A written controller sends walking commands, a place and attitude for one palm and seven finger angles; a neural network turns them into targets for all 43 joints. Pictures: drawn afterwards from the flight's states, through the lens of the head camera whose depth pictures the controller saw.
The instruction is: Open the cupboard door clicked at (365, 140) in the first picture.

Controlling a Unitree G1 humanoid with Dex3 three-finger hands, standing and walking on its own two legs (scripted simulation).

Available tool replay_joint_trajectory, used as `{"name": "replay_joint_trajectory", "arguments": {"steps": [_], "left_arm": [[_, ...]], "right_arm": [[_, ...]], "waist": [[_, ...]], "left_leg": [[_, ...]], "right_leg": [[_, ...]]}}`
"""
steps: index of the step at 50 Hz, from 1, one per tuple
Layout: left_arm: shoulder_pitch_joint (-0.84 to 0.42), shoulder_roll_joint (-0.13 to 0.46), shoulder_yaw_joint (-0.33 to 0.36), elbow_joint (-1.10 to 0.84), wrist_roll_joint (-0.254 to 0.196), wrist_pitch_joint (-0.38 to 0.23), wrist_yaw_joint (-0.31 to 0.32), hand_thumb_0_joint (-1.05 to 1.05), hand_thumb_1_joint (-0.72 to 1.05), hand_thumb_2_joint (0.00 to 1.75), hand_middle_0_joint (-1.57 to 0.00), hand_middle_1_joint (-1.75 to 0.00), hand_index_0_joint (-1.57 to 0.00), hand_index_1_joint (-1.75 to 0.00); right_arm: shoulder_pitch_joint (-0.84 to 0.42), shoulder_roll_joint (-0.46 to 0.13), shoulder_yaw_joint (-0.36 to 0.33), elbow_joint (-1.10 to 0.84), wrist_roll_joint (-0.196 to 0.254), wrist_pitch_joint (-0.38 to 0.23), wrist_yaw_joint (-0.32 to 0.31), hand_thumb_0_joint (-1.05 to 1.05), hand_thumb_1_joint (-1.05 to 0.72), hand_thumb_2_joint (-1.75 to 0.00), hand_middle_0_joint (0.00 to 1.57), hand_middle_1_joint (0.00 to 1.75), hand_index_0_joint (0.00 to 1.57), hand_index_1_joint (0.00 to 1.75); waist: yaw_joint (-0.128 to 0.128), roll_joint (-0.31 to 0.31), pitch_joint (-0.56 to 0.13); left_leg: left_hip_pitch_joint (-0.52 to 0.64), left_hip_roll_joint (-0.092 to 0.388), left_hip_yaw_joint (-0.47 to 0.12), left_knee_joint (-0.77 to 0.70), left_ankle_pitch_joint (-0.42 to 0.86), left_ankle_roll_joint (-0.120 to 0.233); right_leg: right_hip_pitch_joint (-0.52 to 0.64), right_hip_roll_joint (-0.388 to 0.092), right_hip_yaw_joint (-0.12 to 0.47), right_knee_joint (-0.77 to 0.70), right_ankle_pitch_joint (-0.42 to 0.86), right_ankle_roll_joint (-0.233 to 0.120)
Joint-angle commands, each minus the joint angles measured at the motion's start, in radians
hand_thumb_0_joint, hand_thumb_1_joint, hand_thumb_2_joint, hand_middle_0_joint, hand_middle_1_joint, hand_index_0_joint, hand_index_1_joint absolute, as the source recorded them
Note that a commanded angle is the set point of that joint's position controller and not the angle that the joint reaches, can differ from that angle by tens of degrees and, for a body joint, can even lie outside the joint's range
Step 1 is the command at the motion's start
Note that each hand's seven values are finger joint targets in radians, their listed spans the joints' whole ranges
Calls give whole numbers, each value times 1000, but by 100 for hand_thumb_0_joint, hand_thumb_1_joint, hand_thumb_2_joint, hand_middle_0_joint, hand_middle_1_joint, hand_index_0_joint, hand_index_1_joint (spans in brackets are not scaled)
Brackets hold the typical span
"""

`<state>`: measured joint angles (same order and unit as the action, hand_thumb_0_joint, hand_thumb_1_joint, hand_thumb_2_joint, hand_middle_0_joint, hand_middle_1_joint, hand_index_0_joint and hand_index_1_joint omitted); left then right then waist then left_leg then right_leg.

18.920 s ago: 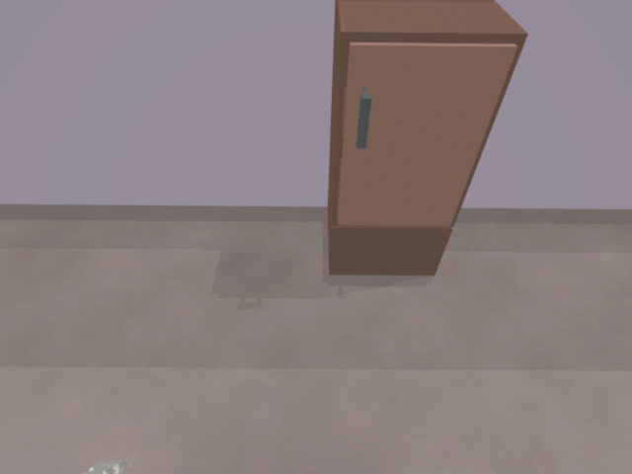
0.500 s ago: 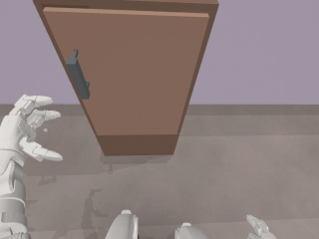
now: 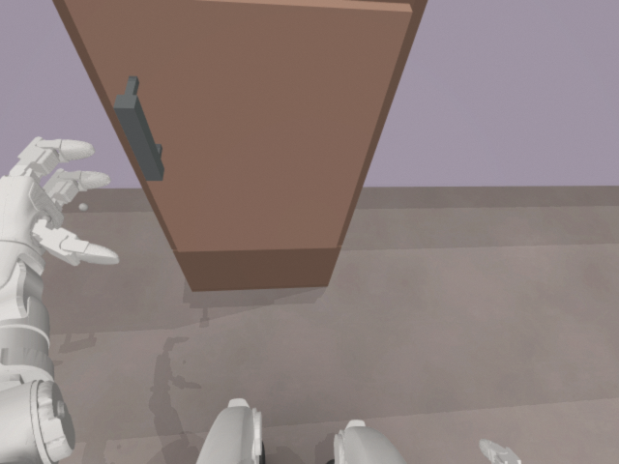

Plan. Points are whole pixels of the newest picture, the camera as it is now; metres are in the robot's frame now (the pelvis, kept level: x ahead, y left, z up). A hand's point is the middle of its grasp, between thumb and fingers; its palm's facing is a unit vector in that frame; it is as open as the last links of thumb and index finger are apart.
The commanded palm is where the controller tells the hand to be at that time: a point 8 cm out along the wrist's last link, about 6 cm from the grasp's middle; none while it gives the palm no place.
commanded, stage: move the hooked fingers beside the handle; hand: left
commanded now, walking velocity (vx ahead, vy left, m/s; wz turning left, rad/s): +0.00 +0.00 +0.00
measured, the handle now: (144, 131) +0.54 +0.25 +0.05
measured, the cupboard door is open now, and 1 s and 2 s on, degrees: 0 0 0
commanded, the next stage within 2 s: slide the fingers in behind the handle in 1.42 s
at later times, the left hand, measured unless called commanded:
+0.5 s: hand (88, 170) +0.46 +0.30 +0.06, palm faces +0.08 -1.00 -0.02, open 14.0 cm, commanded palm +0.45 +0.34 +0.05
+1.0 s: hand (73, 167) +0.47 +0.32 +0.05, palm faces +0.10 -0.99 -0.01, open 14.0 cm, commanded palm +0.46 +0.35 +0.05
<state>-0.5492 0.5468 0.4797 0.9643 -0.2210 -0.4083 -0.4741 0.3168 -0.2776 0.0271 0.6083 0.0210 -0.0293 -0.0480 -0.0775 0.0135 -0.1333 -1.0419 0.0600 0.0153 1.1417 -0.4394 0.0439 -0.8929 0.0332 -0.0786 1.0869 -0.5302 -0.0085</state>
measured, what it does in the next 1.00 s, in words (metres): stands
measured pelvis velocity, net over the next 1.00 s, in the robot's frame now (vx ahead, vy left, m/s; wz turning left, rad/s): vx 0.00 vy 0.00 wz -0.04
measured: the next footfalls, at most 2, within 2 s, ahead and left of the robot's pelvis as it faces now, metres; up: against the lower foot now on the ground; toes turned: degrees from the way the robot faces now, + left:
none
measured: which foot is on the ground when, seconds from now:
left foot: down 0.00-1.00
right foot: down 0.00-1.00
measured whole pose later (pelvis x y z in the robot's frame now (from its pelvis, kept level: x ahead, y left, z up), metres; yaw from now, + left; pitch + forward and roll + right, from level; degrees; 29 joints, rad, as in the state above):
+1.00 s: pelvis +0.00 +0.00 -0.02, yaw -2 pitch +25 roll -7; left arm -0.82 0.80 0.61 1.20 -0.14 -0.38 -0.52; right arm 0.35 -0.29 0.05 0.63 0.01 0.04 -0.04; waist -0.15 0.02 -0.12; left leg -1.23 0.09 -0.01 1.25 -0.47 0.05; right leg -1.07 0.07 -0.09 1.16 -0.54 -0.01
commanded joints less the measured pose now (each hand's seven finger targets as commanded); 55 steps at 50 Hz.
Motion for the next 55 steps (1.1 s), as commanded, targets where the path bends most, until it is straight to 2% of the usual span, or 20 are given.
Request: {"name": "replay_joint_trajectory", "arguments": {"steps": [1,3,6,8,13,17,22,27,29,30,31,34,36,38,40,42,47,48,54,55], "left_arm": [[-375,324,69,-155,-6,-75,18,0,-50,30,-30,-120,-30,-120],[-420,349,75,-129,1,-81,20,0,-50,30,-30,-120,-30,-120],[-422,383,101,-108,5,-95,15,0,-50,30,-30,-120,-30,-120],[-421,386,95,-93,8,-88,6,0,-50,30,-30,-120,-30,-120],[-509,436,100,-26,22,-73,-3,0,-50,30,-30,-120,-30,-120],[-536,463,116,-50,24,-87,-9,0,-50,30,-30,-120,-30,-120],[-569,484,112,-3,36,-61,-15,0,-50,30,-30,-120,-30,-120],[-622,576,158,40,56,-49,-6,0,-50,30,-30,-120,-30,-120],[-647,585,153,41,63,-53,-7,0,-50,30,-30,-120,-30,-120],[-662,586,148,52,63,-51,-9,0,-50,30,-30,-120,-30,-120],[-665,609,159,59,67,-48,-12,0,-50,30,-30,-120,-30,-120],[-602,582,148,77,57,-33,-33,0,-50,30,-30,-120,-30,-120],[-570,610,171,75,58,-22,-41,0,-50,30,-30,-120,-30,-120],[-577,616,176,65,56,-14,-46,0,-50,30,-30,-120,-30,-120],[-588,619,187,34,49,-26,-47,0,-50,30,-30,-120,-30,-120],[-600,638,204,19,50,-35,-41,0,-50,30,-30,-120,-30,-120],[-644,595,163,4,53,-50,-43,0,-50,30,-30,-120,-30,-120],[-635,597,163,13,56,-46,-44,0,-50,30,-30,-120,-30,-120],[-640,524,113,21,44,-30,-44,0,-50,30,-30,-120,-30,-120],[-626,559,139,25,50,-27,-39,0,-50,30,-30,-120,-30,-120]], "right_arm": [[102,-197,-70,-79,-1,-14,-19,0,-90,-90,20,30,20,30],[105,-199,-67,-74,-1,-7,-19,0,-90,-90,20,30,20,30],[115,-203,-68,-73,-3,3,-16,0,-90,-90,20,30,20,30],[121,-204,-67,-72,-2,12,-14,0,-90,-90,20,30,20,30],[140,-215,-63,-54,-1,26,-20,0,-90,-90,20,30,20,30],[156,-218,-65,-44,-7,30,-19,0,-90,-90,20,30,20,30],[168,-220,-60,-38,-5,43,-16,0,-90,-90,20,30,20,30],[180,-228,-55,-36,-8,43,-20,0,-90,-90,20,30,20,30],[184,-229,-51,-35,-9,45,-19,0,-90,-90,20,30,20,30],[185,-231,-48,-33,-8,45,-19,0,-90,-90,20,30,20,30],[186,-232,-47,-34,-8,45,-18,0,-90,-90,20,30,20,30],[192,-232,-46,-46,-7,49,-14,0,-90,-90,20,30,20,30],[192,-234,-49,-51,-7,52,-11,0,-90,-90,20,30,20,30],[193,-235,-51,-53,-4,56,-11,0,-90,-90,20,30,20,30],[192,-235,-53,-52,-7,54,-8,0,-90,-90,20,30,20,30],[191,-237,-56,-45,-8,51,-9,0,-90,-90,20,30,20,30],[191,-236,-52,-26,-8,53,-9,0,-90,-90,20,30,20,30],[192,-235,-51,-28,-8,54,-10,0,-90,-90,20,30,20,30],[192,-233,-49,-27,-10,61,-11,0,-90,-90,20,30,20,30],[192,-240,-52,-29,-12,63,-13,0,-90,-90,20,30,20,30]], "waist": [[-2,140,-381],[-14,133,-370],[-3,155,-401],[-8,149,-411],[-39,146,-378],[-33,194,-466],[-48,189,-436],[-60,172,-432],[-64,210,-447],[-74,203,-445],[-68,210,-455],[-57,208,-478],[-45,213,-480],[-55,176,-461],[-46,221,-493],[-50,210,-484],[-70,246,-474],[-62,253,-469],[-72,259,-456],[-65,244,-458]], "left_leg": [[490,-8,-109,-156,243,-20],[453,-9,-102,-144,221,-16],[472,-7,-105,-135,257,-19],[450,-9,-95,-124,261,-14],[407,-5,-100,-105,235,-9],[471,0,-109,-85,316,-13],[431,1,-105,-76,303,-8],[365,3,-98,-48,294,-2],[382,5,-102,-38,309,-5],[383,8,-104,-35,311,-4],[368,7,-100,-26,312,-3],[376,5,-97,-24,335,-2],[380,9,-100,-28,349,-6],[348,10,-94,-24,324,0],[379,11,-99,-21,339,-5],[375,12,-102,-24,323,-4],[437,16,-122,-35,307,-10],[439,14,-125,-41,302,-12],[496,17,-150,-59,306,-17],[498,21,-155,-65,308,-21]], "right_leg": [[-67,26,26,-130,192,-26],[-64,26,32,-129,184,-22],[-64,30,34,-120,202,-26],[-54,31,38,-120,212,-22],[-93,33,42,-116,199,-19],[-103,35,39,-97,238,-22],[-113,36,40,-99,234,-17],[-97,39,50,-91,242,-14],[-126,42,48,-78,242,-20],[-135,42,47,-80,242,-16],[-124,43,50,-77,245,-15],[-114,46,48,-70,269,-18],[-112,46,42,-69,273,-16],[-104,47,46,-74,269,-11],[-121,48,44,-65,268,-16],[-122,49,42,-69,249,-16],[-188,50,33,-75,212,-20],[-189,49,30,-76,205,-22],[-242,47,14,-77,199,-27],[-238,45,10,-76,198,-26]]}}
